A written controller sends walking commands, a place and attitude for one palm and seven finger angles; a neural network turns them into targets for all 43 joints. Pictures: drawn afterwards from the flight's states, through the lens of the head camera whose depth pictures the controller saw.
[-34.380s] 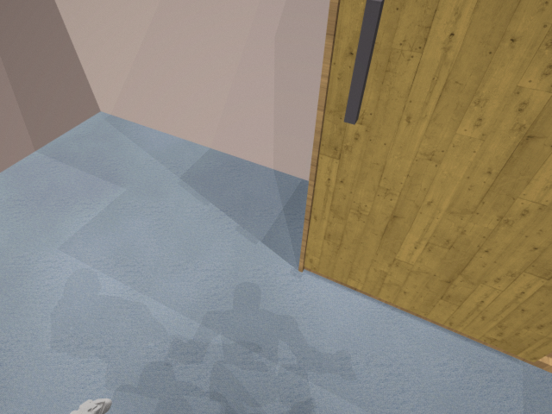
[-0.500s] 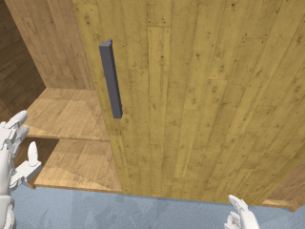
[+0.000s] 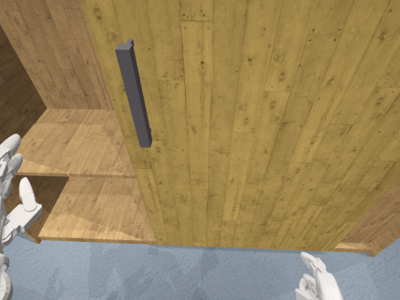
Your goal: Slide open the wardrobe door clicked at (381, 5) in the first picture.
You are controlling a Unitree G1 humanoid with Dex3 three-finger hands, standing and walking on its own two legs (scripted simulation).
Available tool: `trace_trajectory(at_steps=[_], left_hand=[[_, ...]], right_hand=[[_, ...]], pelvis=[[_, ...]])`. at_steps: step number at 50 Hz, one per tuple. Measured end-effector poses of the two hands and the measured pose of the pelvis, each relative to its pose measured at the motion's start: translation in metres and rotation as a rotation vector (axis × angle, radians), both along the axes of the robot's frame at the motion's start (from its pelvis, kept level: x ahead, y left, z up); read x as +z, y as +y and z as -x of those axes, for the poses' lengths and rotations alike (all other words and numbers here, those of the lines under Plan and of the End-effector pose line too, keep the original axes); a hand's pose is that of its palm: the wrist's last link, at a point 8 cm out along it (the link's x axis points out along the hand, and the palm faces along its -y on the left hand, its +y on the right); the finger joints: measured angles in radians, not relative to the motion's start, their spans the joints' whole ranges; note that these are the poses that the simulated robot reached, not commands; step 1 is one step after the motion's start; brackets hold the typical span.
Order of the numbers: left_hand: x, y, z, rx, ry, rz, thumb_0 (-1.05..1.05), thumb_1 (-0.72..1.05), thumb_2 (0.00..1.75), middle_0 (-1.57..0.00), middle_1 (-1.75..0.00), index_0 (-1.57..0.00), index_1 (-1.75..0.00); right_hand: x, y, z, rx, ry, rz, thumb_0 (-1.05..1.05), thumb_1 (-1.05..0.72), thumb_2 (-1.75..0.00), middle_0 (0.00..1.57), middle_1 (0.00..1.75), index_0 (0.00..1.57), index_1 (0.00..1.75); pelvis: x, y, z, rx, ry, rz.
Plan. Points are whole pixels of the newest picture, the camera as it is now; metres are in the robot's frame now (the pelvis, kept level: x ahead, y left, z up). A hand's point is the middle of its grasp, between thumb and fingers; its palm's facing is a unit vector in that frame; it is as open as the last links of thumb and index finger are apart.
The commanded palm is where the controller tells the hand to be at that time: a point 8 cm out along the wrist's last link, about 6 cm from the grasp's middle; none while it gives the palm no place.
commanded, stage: step back with the hand held close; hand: left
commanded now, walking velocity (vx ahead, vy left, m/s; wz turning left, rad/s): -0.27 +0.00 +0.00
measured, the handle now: (139, 98) +0.50 +0.20 +0.16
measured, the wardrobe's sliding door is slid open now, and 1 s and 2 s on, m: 0.63 0.63 0.63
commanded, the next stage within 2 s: stop stepping back and stand still in 1.00 s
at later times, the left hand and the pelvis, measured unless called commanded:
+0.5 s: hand out of the picture +0.13 +0.30 +0.15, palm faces +0.48 -0.76 -0.44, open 7.4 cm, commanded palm +0.06 +0.33 +0.17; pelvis -0.07 +0.02 -0.02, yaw +3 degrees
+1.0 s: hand out of the picture +0.08 +0.30 +0.17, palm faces +0.41 -0.83 -0.39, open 7.4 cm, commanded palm +0.01 +0.34 +0.17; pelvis -0.13 +0.04 +0.00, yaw -1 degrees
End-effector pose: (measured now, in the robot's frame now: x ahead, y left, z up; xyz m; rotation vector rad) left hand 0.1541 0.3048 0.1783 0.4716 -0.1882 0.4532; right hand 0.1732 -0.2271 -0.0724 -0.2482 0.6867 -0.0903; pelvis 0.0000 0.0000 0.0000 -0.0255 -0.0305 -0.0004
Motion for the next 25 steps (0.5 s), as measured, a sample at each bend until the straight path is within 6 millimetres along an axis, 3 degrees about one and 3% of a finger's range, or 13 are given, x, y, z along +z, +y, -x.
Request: trace_trajectory(at_steps=[5, 10, 18, 25], left_hand=[[-0.01, -0.004, -0.002, -0.066, 0.062, -0.012, 0.01, 0.89, 0.9, -0.21, -0.31, -0.21, -0.31], [-0.007, 0.003, 0.008, -0.104, 0.061, -0.057, 0.01, 0.89, 0.9, -0.21, -0.31, -0.21, -0.31], [-0.003, 0.023, 0.038, -0.064, -0.018, -0.083, 0.01, 0.89, 0.9, -0.21, -0.31, -0.21, -0.31], [-0.012, 0.03, 0.072, -0.009, -0.05, -0.09, 0.01, 0.89, 0.9, -0.21, -0.31, -0.21, -0.31]], right_hand=[[0.001, -0.007, 0.012, -0.06, 0.019, 0.022, 0.01, -0.91, -0.9, 0.21, 0.3, 0.2, 0.3], [0.005, -0.006, 0.027, -0.099, 0.025, 0.04, 0.01, -0.91, -0.9, 0.21, 0.3, 0.2, 0.3], [0.008, 0.008, 0.052, -0.083, -0.007, 0.052, 0.01, -0.91, -0.9, 0.21, 0.3, 0.2, 0.3], [-0.004, 0.02, 0.072, -0.027, -0.003, 0.043, 0.01, -0.91, -0.9, 0.21, 0.3, 0.2, 0.3]], pelvis=[[-0.001, 0.008, 0.007, -0.013, 0.026, -0.005], [-0.004, 0.014, 0.017, -0.019, 0.029, -0.008], [-0.009, 0.023, 0.043, -0.011, 0.019, -0.001], [-0.017, 0.023, 0.065, 0.05, 0.009, 0.006]])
